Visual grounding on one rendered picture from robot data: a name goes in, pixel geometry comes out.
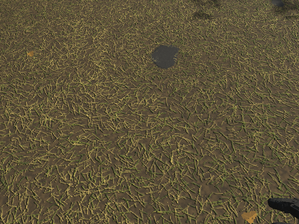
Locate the robot right hand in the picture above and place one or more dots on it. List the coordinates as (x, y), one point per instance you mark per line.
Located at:
(286, 205)

